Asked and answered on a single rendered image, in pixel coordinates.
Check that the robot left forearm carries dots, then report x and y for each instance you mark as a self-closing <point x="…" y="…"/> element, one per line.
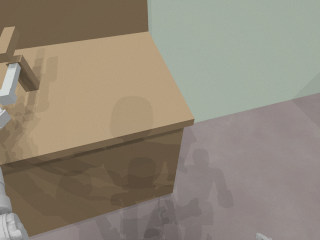
<point x="5" y="203"/>

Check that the tap lever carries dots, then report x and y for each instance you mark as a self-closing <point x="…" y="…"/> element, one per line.
<point x="7" y="92"/>

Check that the left robot hand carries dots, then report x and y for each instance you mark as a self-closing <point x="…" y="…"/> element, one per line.
<point x="4" y="117"/>

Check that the left robot upper arm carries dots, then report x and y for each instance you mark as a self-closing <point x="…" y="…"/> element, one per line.
<point x="11" y="228"/>

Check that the counter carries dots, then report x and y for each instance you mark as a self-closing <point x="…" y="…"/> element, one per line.
<point x="98" y="121"/>

